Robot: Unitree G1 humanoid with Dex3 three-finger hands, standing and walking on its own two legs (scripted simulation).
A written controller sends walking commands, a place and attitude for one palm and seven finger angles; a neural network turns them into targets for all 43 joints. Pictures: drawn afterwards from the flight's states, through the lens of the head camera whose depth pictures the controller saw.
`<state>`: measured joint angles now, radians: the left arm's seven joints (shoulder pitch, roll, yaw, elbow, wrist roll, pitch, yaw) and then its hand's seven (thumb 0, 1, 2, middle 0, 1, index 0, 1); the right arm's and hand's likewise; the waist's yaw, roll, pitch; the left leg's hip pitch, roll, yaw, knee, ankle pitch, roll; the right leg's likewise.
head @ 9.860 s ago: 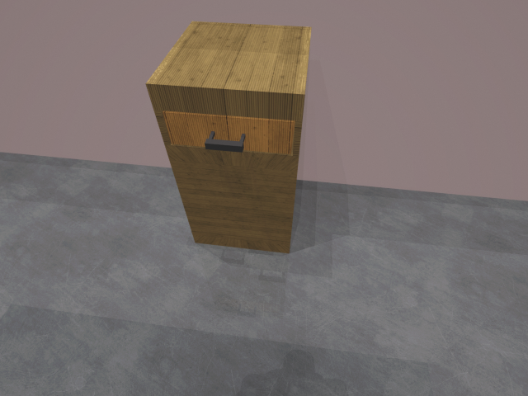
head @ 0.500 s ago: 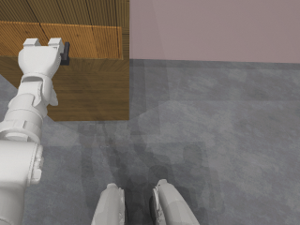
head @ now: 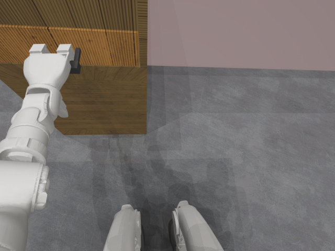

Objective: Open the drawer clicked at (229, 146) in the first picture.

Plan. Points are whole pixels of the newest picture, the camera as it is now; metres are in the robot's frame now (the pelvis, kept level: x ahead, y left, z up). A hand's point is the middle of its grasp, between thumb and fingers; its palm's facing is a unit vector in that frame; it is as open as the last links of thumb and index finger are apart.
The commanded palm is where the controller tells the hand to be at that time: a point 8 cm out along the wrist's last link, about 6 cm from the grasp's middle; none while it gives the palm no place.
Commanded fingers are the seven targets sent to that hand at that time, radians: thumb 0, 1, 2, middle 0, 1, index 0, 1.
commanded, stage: close the thumb around the handle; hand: left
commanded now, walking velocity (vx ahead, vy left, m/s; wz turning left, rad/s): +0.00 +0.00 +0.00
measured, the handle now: (56, 59) +0.57 +0.24 +0.00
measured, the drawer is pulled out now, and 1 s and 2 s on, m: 0.00 0.02 0.14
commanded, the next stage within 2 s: pull the drawer open in 0.58 s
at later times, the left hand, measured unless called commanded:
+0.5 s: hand (58, 82) +0.52 +0.23 -0.02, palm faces -0.06 -0.02 -1.00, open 5.7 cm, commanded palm +0.51 +0.21 +0.03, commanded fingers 0.00 0.90 0.90 -0.40 -1.35 -0.40 -1.35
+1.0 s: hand (57, 90) +0.50 +0.23 -0.02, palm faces -0.06 -0.04 -1.00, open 5.5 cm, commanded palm +0.47 +0.22 +0.03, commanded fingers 0.00 0.90 0.90 -0.40 -1.35 -0.40 -1.35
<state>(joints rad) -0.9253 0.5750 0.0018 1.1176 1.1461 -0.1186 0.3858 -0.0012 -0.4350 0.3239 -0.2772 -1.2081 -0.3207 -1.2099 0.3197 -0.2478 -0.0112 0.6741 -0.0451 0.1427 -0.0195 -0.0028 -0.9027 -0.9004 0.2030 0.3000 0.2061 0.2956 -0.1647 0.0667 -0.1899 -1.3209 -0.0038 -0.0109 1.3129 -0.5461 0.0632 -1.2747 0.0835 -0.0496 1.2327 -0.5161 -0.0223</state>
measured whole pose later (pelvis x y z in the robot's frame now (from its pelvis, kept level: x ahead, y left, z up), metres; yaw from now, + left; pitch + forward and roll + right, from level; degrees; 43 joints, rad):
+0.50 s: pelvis +0.00 +0.00 +0.00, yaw +0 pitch +32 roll -5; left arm -0.93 0.57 -0.01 1.13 1.15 -0.11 0.40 0.00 0.70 0.82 -0.37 -1.33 -0.40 -1.33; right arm 0.31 -0.25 -0.01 0.67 -0.04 0.15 -0.02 0.00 -0.90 -0.90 0.20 0.30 0.21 0.30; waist -0.16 0.06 -0.19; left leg -1.31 -0.01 -0.01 1.31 -0.55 0.06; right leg -1.26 0.08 -0.05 1.23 -0.52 -0.02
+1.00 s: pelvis +0.02 +0.00 +0.02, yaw -1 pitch +30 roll -4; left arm -0.74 0.51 0.02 0.98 1.12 -0.12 0.42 0.01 0.74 0.77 -0.28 -1.35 -0.40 -1.35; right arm 0.33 -0.24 -0.03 0.68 -0.04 0.17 -0.01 0.00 -0.90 -0.90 0.20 0.30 0.21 0.30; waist -0.12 0.07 -0.19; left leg -1.21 0.00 0.01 1.24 -0.55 0.07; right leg -1.17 0.09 -0.02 1.17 -0.52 -0.02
